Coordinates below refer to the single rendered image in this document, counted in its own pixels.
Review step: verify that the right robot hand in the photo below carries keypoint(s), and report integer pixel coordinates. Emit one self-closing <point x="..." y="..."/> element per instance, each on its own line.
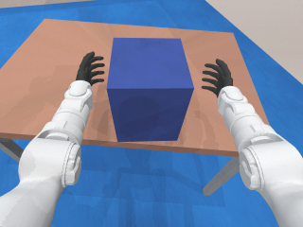
<point x="222" y="78"/>

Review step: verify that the left robot hand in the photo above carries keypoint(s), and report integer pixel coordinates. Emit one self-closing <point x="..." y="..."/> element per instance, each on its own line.
<point x="85" y="74"/>

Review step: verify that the carton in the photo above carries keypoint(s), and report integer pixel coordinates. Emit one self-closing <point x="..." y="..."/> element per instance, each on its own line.
<point x="149" y="88"/>

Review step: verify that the robot right forearm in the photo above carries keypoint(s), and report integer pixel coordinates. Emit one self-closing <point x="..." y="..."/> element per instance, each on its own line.
<point x="243" y="122"/>

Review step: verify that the robot right upper arm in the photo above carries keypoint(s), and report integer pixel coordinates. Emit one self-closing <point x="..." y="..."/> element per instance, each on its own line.
<point x="275" y="170"/>

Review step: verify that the robot left upper arm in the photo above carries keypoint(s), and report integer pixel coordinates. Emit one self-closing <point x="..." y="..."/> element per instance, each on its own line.
<point x="48" y="167"/>

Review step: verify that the robot left forearm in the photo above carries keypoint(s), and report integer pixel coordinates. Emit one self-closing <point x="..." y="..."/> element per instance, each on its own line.
<point x="69" y="121"/>

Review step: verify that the table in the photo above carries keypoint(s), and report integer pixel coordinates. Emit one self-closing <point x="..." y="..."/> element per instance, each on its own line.
<point x="35" y="78"/>

